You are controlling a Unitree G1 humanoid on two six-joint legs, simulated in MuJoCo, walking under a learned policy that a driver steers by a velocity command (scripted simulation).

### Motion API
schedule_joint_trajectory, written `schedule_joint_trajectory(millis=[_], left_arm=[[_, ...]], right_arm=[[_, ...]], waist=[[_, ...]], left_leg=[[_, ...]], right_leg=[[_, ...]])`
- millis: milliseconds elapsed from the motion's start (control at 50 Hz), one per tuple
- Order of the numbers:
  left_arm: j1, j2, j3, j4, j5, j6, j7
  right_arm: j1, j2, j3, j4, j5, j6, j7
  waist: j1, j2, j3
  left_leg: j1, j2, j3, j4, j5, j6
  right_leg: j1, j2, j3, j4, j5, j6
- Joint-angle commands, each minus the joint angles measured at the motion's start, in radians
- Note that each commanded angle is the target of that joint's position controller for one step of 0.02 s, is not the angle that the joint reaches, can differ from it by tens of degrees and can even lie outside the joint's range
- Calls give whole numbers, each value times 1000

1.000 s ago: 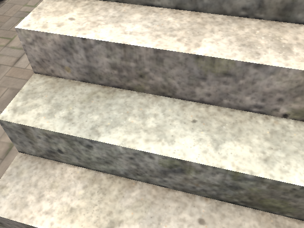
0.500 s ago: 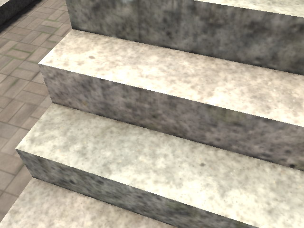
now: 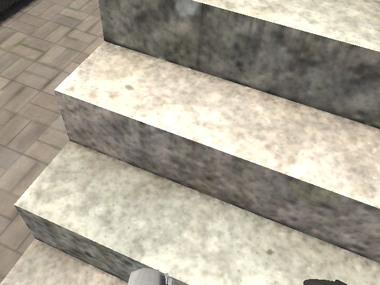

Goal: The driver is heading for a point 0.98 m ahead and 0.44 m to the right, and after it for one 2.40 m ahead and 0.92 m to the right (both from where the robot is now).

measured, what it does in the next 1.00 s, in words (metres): climbs, turning right: left foot 0.20 m higher, then right foot 0.20 m higher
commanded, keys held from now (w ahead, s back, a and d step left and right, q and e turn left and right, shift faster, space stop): w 0.04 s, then w+e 0.96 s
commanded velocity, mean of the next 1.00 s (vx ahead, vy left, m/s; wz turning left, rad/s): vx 0.49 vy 0.00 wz -0.43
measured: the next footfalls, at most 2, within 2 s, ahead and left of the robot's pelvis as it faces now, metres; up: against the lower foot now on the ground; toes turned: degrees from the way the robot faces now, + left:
left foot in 0.12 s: +0.27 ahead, +0.17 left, +0.20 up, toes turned +1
right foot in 0.60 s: +0.41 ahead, -0.04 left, +0.40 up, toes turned -11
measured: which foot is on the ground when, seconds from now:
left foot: up 0.00-0.10, down 0.12-0.68, up 0.70-1.00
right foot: down 0.00-0.12, up 0.14-0.58, down 0.60-1.00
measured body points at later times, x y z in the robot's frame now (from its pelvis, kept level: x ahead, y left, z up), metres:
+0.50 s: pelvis +0.26 +0.08 +0.22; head +0.27 +0.10 +0.67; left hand +0.50 +0.23 +0.11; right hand +0.15 -0.10 +0.07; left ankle +0.23 +0.17 -0.53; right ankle +0.34 -0.07 -0.20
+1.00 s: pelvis +0.50 +0.03 +0.39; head +0.49 +0.05 +0.84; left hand +0.39 +0.23 +0.24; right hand +0.65 -0.25 +0.33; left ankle +0.65 +0.11 -0.06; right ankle +0.37 -0.03 -0.33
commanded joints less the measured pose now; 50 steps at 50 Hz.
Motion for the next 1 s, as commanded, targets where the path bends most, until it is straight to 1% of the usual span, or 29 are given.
schedule_joint_trajectory(millis=[20,60,80,100,120,140,160,180,200,220,240,280,380,480,520,540,580,620,640,680,700,720,760,800,860,900,960,980,1000], left_arm=[[-24,41,-25,16,-48,-13,-13],[-103,68,-30,-23,-126,21,8],[115,234,-23,118,85,-3,-222],[-195,476,68,-41,66,-18,-251],[-372,460,81,-117,45,-13,-234],[-167,245,22,-70,129,8,-282],[137,201,37,-15,40,26,-281],[-53,170,54,-28,-16,47,-269],[-261,-10,36,-260,-22,-10,-119],[-174,-25,5,-102,-26,41,-143],[-174,2,-1,-108,-12,51,-146],[-213,-66,-33,-151,-25,73,-168],[-422,-33,-64,-271,-72,74,-179],[-752,69,-62,-385,-81,126,-121],[-769,38,-87,-432,-40,204,-130],[-716,42,-79,-438,-45,217,-155],[-603,18,-88,-420,-34,224,-173],[-547,34,-82,-415,-35,236,-156],[-499,73,-67,-385,-46,258,-141],[-302,92,-45,-290,-66,268,-123],[-233,118,-42,-236,-22,252,-121],[-41,93,-46,-159,6,236,-113],[72,6,-71,-19,45,161,-131],[-47,-37,-80,10,0,63,-136],[-224,-73,-89,-5,-10,11,-166],[-106,-61,-86,41,26,5,-137],[40,-25,-72,90,72,6,-122],[39,5,-57,71,53,0,-120],[-86,59,-34,18,-11,9,-137]], right_arm=[[-448,43,77,-335,11,-38,11],[-288,116,112,-320,33,5,56],[-425,44,145,-406,60,107,160],[-78,-79,84,-287,92,143,193],[235,-191,47,-122,43,140,174],[633,-269,15,115,12,146,139],[812,-406,-29,167,-42,150,143],[687,-407,-50,235,-77,95,129],[154,-258,-71,205,37,26,55],[165,-170,7,230,25,21,101],[89,8,51,255,13,7,114],[50,127,87,323,-39,-14,138],[113,23,78,379,-117,-73,96],[352,-134,65,389,-131,-42,139],[369,-185,60,416,-86,-30,189],[361,-263,38,410,-66,-70,192],[397,-338,6,433,-50,-93,186],[404,-350,-19,430,-76,-56,188],[437,-309,-19,429,-132,-33,206],[353,-265,-37,417,-148,10,206],[323,-128,-25,434,-144,30,219],[256,-119,-4,423,-98,60,228],[67,-82,1,284,-96,50,152],[12,-94,19,190,-125,18,109],[-68,-150,13,112,-54,25,62],[-161,-113,38,79,-39,22,60],[-359,-85,62,-52,-52,17,55],[-423,-83,62,-101,-38,23,45],[-602,-45,83,-191,-36,60,44]], waist=[[-37,97,310],[-115,98,115],[-308,-137,-338],[-440,-163,-366],[-533,-84,-472],[-442,201,-762],[-386,422,-825],[-325,378,-397],[-61,272,-408],[-151,277,-123],[-107,109,-127],[9,-48,-62],[84,67,-18],[-83,171,-41],[-13,225,-78],[40,283,-132],[51,332,-239],[32,377,-273],[12,319,-320],[108,233,-267],[101,-8,-166],[142,-46,-140],[82,-34,-101],[-40,15,-118],[-141,96,-83],[-80,-23,-35],[-49,152,-82],[-45,87,-89],[-102,61,-56]], left_leg=[[-323,105,181,-304,-33,-11],[518,84,276,-736,352,21],[1072,-156,245,-608,302,-96],[1084,-154,231,-852,715,-65],[1229,-161,231,-1278,818,-64],[1717,84,-265,-1277,1392,173],[1487,359,-934,-1672,1292,390],[1144,334,-865,-1817,548,246],[1044,291,-636,-1703,163,62],[816,242,-544,-1776,132,92],[832,247,-446,-1761,272,76],[686,235,-221,-1794,565,35],[567,149,167,-1911,482,-75],[860,273,199,-2136,765,18],[876,333,199,-2117,1362,101],[937,354,246,-2038,2060,143],[1339,433,242,-1860,2642,185],[1514,431,225,-1711,2772,231],[1433,389,232,-1613,2790,237],[1037,298,162,-1454,2299,221],[666,91,135,-1060,1242,92],[339,12,-22,-511,1046,67],[-87,-171,-303,-143,923,107],[-226,-120,-226,-64,690,64],[-104,3,-7,-103,501,40],[-200,-19,-20,219,296,61],[-184,41,7,-193,391,64],[-80,54,56,-307,380,33],[353,32,177,-696,38,-43]], right_leg=[[-157,-297,35,-356,366,-139],[-577,-198,-54,-462,811,-185],[-890,-259,132,-231,1965,-287],[-601,-323,99,-43,2227,-240],[-562,-252,98,257,2140,-239],[-810,-181,189,650,1210,-211],[-659,97,400,1268,508,-193],[-934,130,498,1707,568,-187],[-826,47,302,1770,458,-94],[-1167,102,432,1960,534,-189],[-1200,69,430,2021,531,-243],[-1282,18,388,2067,532,-325],[-1364,30,167,2217,325,-328],[-1411,-19,19,1684,225,-238],[-1261,-12,-81,1411,26,-250],[-1116,30,-163,1370,11,-198],[-1128,112,-160,1110,-116,-147],[-1091,199,-130,902,-195,-137],[-964,224,-44,874,-91,-161],[-625,224,98,624,52,-162],[-561,111,414,430,15,-267],[-489,4,710,377,-153,-373],[-268,-8,740,326,-14,-314],[-182,-18,574,349,311,-276],[-469,-42,442,217,361,-226],[-573,-41,559,165,110,-246],[-523,-8,554,163,56,-175],[-605,10,525,120,156,-183],[-940,-60,533,-195,226,-261]])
